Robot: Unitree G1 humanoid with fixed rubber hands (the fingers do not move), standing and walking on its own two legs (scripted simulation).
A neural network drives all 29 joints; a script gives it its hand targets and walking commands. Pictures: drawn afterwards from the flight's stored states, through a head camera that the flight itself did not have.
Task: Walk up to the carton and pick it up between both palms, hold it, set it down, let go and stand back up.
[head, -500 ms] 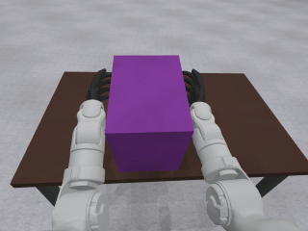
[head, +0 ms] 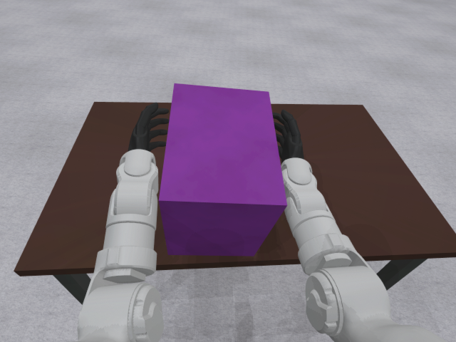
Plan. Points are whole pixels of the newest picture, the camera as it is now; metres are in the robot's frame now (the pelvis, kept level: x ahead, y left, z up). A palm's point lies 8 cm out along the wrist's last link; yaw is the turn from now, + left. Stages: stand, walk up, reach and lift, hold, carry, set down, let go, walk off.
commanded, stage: set down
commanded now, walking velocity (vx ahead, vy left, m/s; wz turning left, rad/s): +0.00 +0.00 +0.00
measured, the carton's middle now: (216, 175) +0.38 +0.02 +0.10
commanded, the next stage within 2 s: none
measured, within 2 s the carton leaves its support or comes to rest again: rests again in 1.72 s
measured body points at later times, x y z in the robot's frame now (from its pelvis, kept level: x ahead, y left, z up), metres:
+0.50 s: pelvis +0.02 +0.00 +0.00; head +0.06 +0.01 +0.45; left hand +0.44 +0.14 +0.11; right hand +0.45 -0.12 +0.11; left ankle -0.01 +0.13 -0.75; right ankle +0.00 -0.12 -0.75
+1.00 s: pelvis +0.04 -0.01 +0.00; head +0.10 +0.01 +0.44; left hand +0.45 +0.14 +0.08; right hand +0.47 -0.12 +0.08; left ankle -0.01 +0.13 -0.75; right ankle +0.00 -0.12 -0.75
